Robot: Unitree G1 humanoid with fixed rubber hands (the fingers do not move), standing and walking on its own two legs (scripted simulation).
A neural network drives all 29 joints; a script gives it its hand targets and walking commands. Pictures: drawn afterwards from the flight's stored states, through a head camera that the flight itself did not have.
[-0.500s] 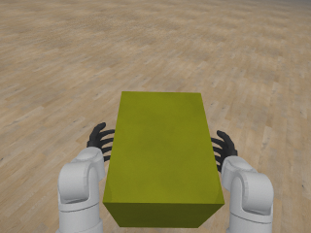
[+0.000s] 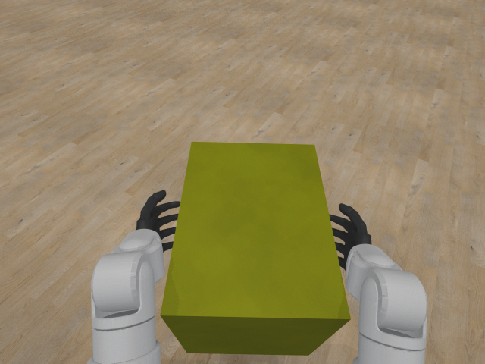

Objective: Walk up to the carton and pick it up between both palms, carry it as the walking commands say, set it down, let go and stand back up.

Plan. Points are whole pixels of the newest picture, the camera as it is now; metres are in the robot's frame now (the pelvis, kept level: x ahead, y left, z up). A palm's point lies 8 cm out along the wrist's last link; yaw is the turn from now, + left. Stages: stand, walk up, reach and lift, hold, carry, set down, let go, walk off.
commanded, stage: carry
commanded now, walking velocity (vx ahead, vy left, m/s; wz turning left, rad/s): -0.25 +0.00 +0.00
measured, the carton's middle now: (250, 249) +0.30 +0.01 +0.03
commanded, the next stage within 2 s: none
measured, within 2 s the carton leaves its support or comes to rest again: neither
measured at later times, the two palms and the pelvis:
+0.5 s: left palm (146, 314) +0.16 +0.13 +0.11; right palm (392, 335) +0.15 -0.17 +0.09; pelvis -0.11 -0.02 +0.01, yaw +0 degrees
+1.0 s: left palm out of the picture +0.03 +0.15 +0.10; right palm out of the picture +0.02 -0.15 +0.09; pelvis -0.24 +0.00 +0.00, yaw +0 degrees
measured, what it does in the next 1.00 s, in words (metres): walks backwards: left foot, then right foot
